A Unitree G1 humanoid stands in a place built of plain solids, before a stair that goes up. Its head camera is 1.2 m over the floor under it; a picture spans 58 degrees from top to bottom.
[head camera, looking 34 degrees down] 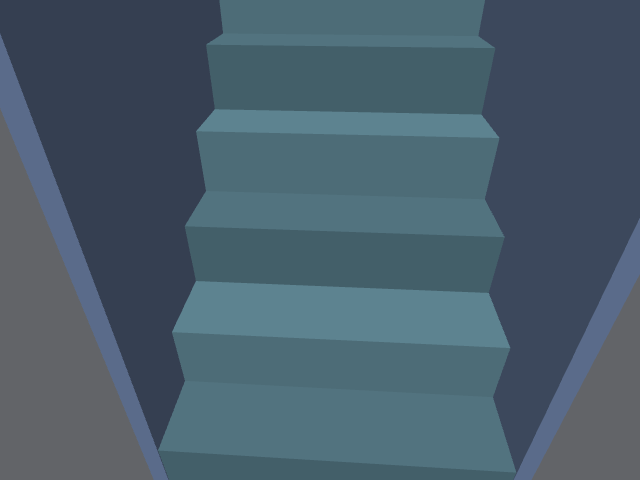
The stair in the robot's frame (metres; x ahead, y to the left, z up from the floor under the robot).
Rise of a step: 0.19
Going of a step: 0.21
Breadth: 0.93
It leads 4 degrees to the right of straight ahead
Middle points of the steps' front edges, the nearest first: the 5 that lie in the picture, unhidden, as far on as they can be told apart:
0.56 -0.03 0.19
0.76 -0.04 0.38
0.96 -0.06 0.58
1.17 -0.07 0.77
1.37 -0.08 0.96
